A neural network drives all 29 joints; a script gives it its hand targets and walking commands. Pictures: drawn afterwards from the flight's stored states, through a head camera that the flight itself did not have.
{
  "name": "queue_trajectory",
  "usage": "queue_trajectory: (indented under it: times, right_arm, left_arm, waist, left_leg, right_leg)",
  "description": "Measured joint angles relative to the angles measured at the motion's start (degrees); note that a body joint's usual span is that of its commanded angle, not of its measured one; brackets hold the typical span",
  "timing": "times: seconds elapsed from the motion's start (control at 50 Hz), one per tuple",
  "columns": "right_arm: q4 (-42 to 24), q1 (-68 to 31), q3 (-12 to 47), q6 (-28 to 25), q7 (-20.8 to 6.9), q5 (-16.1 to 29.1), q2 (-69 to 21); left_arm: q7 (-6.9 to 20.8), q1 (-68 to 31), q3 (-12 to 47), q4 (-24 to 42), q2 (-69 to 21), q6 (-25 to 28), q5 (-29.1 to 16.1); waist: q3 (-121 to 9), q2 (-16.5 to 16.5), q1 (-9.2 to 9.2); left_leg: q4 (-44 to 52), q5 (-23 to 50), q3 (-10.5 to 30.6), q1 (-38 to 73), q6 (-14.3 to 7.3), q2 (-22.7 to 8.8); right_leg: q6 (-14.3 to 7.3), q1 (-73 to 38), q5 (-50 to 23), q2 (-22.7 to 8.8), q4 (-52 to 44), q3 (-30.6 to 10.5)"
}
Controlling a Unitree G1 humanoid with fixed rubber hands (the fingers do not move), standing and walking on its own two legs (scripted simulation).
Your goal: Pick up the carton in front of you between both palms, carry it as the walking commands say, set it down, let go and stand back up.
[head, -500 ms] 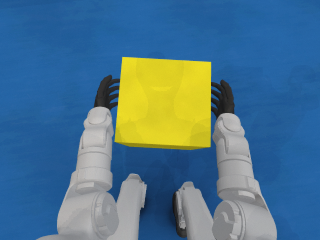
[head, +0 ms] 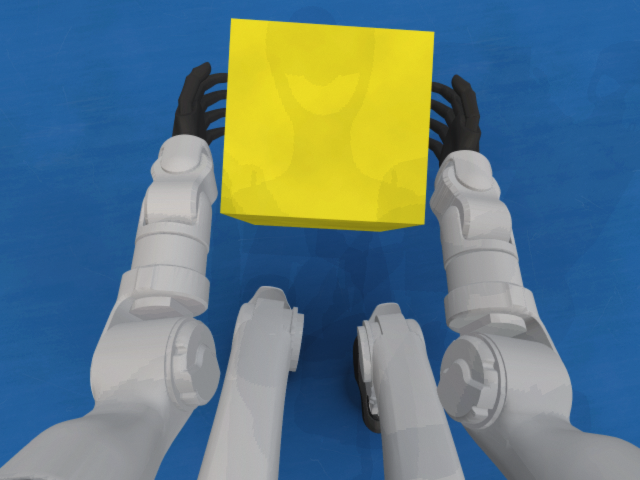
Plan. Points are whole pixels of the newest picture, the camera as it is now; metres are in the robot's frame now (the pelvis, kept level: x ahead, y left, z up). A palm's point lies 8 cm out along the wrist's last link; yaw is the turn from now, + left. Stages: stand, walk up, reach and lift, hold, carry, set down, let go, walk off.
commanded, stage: set down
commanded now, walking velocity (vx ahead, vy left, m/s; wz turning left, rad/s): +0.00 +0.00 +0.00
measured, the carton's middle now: (323, 150) +0.50 +0.05 -0.18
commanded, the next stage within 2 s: none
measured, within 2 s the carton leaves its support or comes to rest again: rests again in 1.02 s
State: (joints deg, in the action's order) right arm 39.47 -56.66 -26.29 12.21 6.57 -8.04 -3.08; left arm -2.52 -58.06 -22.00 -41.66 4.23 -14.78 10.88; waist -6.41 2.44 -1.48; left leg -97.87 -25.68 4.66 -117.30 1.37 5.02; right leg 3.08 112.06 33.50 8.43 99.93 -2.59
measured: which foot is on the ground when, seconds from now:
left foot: down 0.00-1.00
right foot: down 0.00-1.00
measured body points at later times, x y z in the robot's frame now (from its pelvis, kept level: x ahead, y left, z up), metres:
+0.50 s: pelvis -0.01 +0.00 -0.10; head +0.34 +0.04 +0.17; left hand +0.51 +0.21 -0.27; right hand +0.52 -0.09 -0.26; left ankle +0.11 +0.12 -0.47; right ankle +0.08 -0.12 -0.47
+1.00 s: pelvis -0.01 -0.01 -0.12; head +0.34 +0.02 +0.15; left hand +0.50 +0.21 -0.30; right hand +0.52 -0.10 -0.29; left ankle +0.11 +0.11 -0.47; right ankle +0.08 -0.12 -0.47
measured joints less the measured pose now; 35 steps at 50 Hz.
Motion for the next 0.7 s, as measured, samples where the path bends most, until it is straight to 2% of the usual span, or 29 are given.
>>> queue_trajectory:
  times: [0.24,0.42,0.58,0.7]
  right_arm:
    - [3.92,-8.38,0.70,-0.44,1.70,1.13,2.64]
    - [6.55,-14.08,3.46,-1.06,3.59,4.20,5.28]
    - [8.08,-15.99,8.06,-1.02,5.45,7.53,7.11]
    - [10.43,-16.51,8.87,-1.83,5.72,7.86,7.72]
  left_arm:
    - [0.08,-8.52,0.26,-4.47,4.10,0.45,-1.12]
    - [-0.27,-14.48,2.40,-7.38,7.77,0.91,-3.93]
    - [-0.92,-15.45,5.08,-9.25,10.23,1.94,-8.62]
    - [-0.75,-16.48,4.21,-12.04,10.26,2.80,-8.55]
  waist:
    - [6.10,0.58,-1.13]
    - [13.19,0.91,-1.76]
    - [18.15,-0.13,-2.60]
    - [17.81,0.09,-2.90]
  left_leg:
    - [-9.35,-0.77,0.18,-9.01,0.82,0.29]
    - [-16.54,-1.40,-0.01,-13.95,1.20,0.48]
    - [-22.04,-3.79,-1.55,-13.94,0.23,-1.28]
    - [-23.42,-4.42,-1.93,-14.37,0.38,-1.74]
  right_leg:
    - [0.69,9.15,0.95,1.64,9.54,0.52]
    - [1.34,14.04,1.89,2.55,16.87,1.00]
    - [2.17,14.35,3.66,4.02,22.18,0.32]
    - [1.90,15.27,3.96,4.28,23.86,0.28]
